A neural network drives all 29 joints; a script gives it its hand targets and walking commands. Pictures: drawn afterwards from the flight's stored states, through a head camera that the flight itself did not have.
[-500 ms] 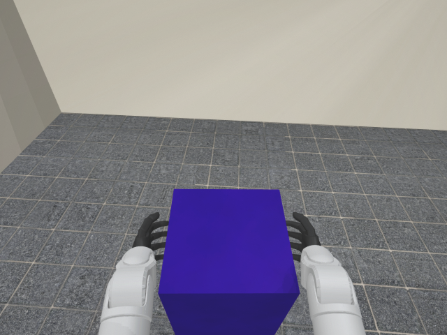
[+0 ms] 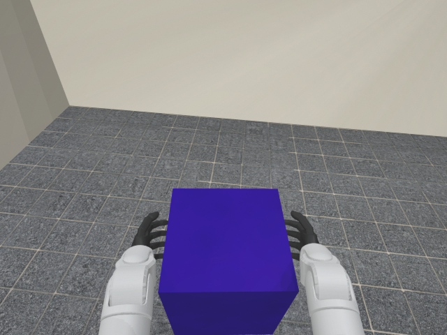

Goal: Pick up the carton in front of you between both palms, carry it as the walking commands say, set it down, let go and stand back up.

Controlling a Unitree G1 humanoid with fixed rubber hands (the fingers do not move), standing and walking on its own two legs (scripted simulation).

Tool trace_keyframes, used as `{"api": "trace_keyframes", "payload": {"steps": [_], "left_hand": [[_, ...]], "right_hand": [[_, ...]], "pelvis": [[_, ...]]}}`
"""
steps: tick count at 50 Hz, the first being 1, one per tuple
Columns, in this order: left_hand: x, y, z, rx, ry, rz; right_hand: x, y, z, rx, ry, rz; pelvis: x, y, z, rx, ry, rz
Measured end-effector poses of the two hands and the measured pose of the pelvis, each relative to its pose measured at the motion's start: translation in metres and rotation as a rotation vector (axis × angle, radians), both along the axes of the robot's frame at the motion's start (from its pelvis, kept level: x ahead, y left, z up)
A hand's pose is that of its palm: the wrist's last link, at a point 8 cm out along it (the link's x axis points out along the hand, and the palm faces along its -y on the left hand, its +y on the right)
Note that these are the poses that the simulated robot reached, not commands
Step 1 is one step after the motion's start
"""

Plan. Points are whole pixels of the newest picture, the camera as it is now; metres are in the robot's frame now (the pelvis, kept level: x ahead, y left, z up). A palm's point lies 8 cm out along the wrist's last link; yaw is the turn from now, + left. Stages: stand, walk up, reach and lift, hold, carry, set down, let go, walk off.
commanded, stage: set down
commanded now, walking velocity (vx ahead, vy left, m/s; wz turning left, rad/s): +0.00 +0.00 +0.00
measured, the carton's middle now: (224, 264) +0.31 +0.00 -0.05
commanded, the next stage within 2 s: none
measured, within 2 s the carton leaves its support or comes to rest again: neither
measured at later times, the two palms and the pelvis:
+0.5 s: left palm (170, 253) +0.35 +0.12 -0.08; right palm (302, 260) +0.33 -0.17 -0.08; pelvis -0.04 +0.00 -0.04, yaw -5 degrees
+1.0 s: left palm (176, 268) +0.41 +0.13 -0.25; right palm (281, 269) +0.40 -0.17 -0.25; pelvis -0.03 +0.00 -0.17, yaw -5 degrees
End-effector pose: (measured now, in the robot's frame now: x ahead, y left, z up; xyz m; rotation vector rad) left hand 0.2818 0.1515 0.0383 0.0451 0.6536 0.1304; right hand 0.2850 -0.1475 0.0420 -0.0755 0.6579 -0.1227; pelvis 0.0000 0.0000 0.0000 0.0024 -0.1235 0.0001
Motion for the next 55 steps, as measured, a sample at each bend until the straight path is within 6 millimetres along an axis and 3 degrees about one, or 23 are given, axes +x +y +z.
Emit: {"api": "trace_keyframes", "payload": {"steps": [4, 10, 16, 20, 25, 30, 33, 47, 55], "left_hand": [[0.002, -0.002, 0.002, -0.013, 0.001, 0.004], [0.024, -0.008, -0.003, -0.057, 0.004, 0.009], [0.049, -0.021, -0.024, -0.049, 0.033, -0.026], [0.061, -0.028, -0.057, -0.026, 0.058, -0.049], [0.071, -0.030, -0.118, -0.010, 0.059, -0.055], [0.078, -0.025, -0.181, -0.019, 0.033, -0.032], [0.085, -0.023, -0.208, -0.036, 0.007, -0.012], [0.120, -0.025, -0.269, -0.069, 0.013, 0.020], [0.130, -0.021, -0.320, -0.053, 0.019, 0.026]], "right_hand": [[0.001, -0.001, 0.000, 0.016, 0.002, -0.018], [0.012, -0.006, -0.004, 0.037, 0.002, -0.069], [0.028, -0.019, -0.025, 0.024, 0.030, -0.094], [0.037, -0.025, -0.059, 0.012, 0.056, -0.095], [0.049, -0.028, -0.118, -0.004, 0.058, -0.077], [0.063, -0.023, -0.180, 0.012, 0.032, -0.066], [0.073, -0.021, -0.207, 0.035, 0.005, -0.072], [0.110, -0.023, -0.270, 0.073, 0.011, -0.090], [0.124, -0.020, -0.320, 0.063, 0.019, -0.068]], "pelvis": [[-0.009, -0.001, -0.003, -0.001, -0.019, -0.010], [-0.021, 0.000, -0.011, -0.003, -0.022, -0.048], [-0.028, 0.001, -0.021, -0.003, 0.039, -0.066], [-0.032, 0.002, -0.030, 0.001, 0.142, -0.073], [-0.038, 0.002, -0.044, 0.006, 0.302, -0.079], [-0.041, 0.001, -0.068, 0.010, 0.481, -0.079], [-0.039, 0.000, -0.086, 0.012, 0.582, -0.078], [-0.029, -0.001, -0.152, 0.022, 0.823, -0.078], [-0.037, 0.000, -0.192, 0.024, 0.901, -0.080]]}}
